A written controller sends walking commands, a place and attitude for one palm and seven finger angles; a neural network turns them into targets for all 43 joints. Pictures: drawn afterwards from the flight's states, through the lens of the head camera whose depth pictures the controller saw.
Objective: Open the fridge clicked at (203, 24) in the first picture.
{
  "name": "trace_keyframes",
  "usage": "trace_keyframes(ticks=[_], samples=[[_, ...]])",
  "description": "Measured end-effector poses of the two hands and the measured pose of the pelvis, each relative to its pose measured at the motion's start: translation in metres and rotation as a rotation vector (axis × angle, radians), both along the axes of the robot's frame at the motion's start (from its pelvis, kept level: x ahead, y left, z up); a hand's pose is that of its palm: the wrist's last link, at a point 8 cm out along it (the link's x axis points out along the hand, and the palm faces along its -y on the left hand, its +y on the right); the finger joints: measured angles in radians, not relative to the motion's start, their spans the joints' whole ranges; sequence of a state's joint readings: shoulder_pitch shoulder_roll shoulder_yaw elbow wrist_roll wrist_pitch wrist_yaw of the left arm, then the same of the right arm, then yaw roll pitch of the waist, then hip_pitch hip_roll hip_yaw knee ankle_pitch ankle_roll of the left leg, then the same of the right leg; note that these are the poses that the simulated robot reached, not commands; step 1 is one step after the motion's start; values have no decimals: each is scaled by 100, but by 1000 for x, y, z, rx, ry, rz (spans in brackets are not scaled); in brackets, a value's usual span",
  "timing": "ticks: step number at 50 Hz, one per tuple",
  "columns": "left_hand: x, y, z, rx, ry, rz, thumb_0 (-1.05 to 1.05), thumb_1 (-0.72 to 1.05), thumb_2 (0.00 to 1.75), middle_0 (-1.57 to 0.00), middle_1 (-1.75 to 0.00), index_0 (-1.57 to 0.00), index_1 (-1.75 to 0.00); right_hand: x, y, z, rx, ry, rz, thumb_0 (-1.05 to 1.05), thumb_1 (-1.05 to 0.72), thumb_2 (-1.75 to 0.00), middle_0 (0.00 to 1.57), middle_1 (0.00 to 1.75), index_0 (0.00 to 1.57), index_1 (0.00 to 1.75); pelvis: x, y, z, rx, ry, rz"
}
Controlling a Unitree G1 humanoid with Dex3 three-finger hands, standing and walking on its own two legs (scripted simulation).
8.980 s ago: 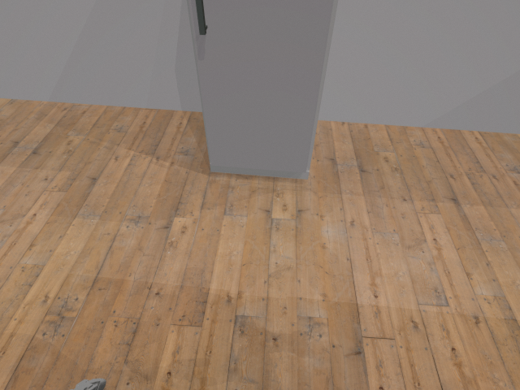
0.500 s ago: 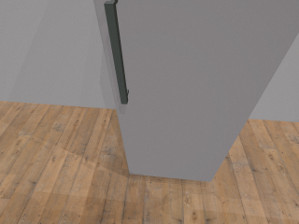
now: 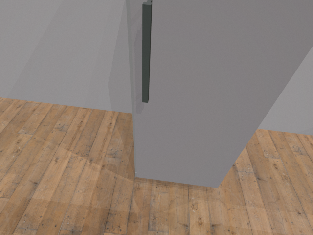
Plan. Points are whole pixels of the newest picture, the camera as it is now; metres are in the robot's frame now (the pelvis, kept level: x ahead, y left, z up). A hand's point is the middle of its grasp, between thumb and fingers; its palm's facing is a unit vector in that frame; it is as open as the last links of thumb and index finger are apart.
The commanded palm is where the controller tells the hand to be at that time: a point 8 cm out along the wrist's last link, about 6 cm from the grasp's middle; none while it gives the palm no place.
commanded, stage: come to a stop and stand still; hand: left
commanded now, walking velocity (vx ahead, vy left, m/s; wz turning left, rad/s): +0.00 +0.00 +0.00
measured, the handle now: (147, 58) +0.57 +0.08 +0.19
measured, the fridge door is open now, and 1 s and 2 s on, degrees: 0 0 0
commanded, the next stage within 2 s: look again from close up in 1.38 s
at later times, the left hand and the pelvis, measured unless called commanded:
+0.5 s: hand out of the picture -0.07 +0.21 -0.18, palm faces +0.05 -0.98 -0.20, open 7.4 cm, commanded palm none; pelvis -0.03 +0.02 +0.00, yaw +1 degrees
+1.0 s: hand out of the picture -0.09 +0.28 -0.17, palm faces +0.04 -0.96 -0.27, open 7.4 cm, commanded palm none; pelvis -0.10 +0.07 +0.00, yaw -3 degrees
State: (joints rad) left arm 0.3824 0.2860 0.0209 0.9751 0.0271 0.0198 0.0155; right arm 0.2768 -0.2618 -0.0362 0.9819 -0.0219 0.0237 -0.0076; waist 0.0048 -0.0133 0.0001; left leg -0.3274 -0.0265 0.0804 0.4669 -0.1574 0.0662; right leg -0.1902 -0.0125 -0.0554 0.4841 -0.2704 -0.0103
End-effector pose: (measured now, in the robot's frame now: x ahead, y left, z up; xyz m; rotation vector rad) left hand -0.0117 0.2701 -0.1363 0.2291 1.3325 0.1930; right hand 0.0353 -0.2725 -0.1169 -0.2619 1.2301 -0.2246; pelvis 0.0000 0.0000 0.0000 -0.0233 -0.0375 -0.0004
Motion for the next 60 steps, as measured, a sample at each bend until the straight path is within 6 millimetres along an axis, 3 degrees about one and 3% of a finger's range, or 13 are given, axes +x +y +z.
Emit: trace_keyframes(ticks=[6,17,25,31,35,39,44,48,51,53,57,60], samples=[[-31,4,-7,-12,71,25,0,90,90,-20,-29,-20,-30,1,9,-1,-1,-9,10,0,-91,-90,20,30,20,30,-4,7,-2,-9,-11,3],[-54,-9,-8,-54,73,53,0,90,90,-20,-29,-20,-30,1,33,-5,44,-9,27,0,-91,-90,20,30,20,30,-16,16,1,-4,-19,13],[-67,-15,-10,-76,72,65,0,90,90,-20,-29,-20,-30,-16,46,-8,63,1,14,0,-91,-90,20,30,20,30,-28,21,1,-7,-25,17],[-82,-12,-11,-84,75,81,0,90,90,-20,-29,-20,-30,-39,51,-10,61,33,-2,0,-91,-90,20,30,20,30,-42,26,2,-10,-29,22],[-88,-1,-23,-89,89,86,0,90,90,-20,-29,-20,-30,-61,53,-12,38,38,-46,0,-91,-90,20,30,20,30,-51,34,-6,-35,-42,21],[-64,21,-39,-84,46,49,0,90,90,-21,-29,-20,-30,-99,57,-17,-2,52,-84,0,-91,-90,20,30,20,30,-63,46,-18,-44,-57,4],[-40,43,-21,-54,-67,26,0,90,90,-20,-29,-20,-30,-136,69,-11,1,131,-102,0,-91,-90,20,30,20,30,-78,56,-7,-25,-49,-11],[-64,54,0,-29,-68,31,0,91,90,-20,-29,-20,-30,-138,78,-5,17,103,-114,1,-91,-90,20,30,20,30,-87,65,6,-18,-38,-29],[-98,64,-2,4,13,25,0,90,90,-20,-29,-20,-30,-138,83,-8,30,66,-134,0,-91,-90,20,30,20,30,-105,71,2,7,-25,-49],[-110,72,-3,10,65,12,0,90,90,-20,-29,-20,-30,-144,87,-7,37,42,-148,0,-91,-90,20,30,20,30,-112,76,2,-1,-19,-50],[-100,84,-8,-3,31,-16,0,90,90,-20,-29,-20,-30,-170,104,-6,35,48,-140,0,-91,-90,20,30,20,30,-119,89,0,9,-7,-43],[-88,88,-17,-47,-23,-14,0,90,90,-20,-29,-20,-30,-196,124,-18,35,120,-109,0,-91,-90,20,30,19,30,-126,102,-10,7,12,-22]])
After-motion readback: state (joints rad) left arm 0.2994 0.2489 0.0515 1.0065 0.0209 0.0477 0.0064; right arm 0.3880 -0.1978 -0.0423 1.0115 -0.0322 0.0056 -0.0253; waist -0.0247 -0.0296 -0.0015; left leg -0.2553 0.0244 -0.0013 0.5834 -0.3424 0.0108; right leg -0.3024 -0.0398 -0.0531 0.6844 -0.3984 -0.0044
